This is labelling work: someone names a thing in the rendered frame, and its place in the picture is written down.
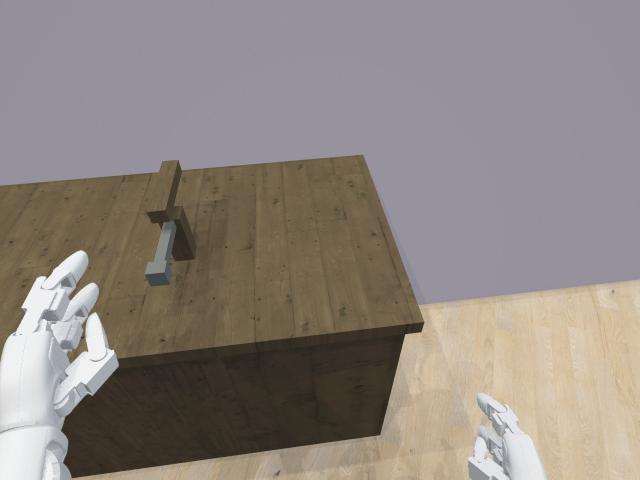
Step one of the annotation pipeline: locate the robot right hand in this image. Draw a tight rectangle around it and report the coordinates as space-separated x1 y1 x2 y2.
468 393 547 480

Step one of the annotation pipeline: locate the robot left forearm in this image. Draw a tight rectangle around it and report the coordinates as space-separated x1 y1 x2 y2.
0 424 72 480

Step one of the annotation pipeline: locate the tap lever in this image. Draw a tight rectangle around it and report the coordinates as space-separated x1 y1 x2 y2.
144 220 177 287

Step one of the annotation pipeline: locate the counter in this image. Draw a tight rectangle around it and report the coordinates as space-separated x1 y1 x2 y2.
0 155 424 478

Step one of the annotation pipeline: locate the robot left hand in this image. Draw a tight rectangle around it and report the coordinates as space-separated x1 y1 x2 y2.
0 250 119 434

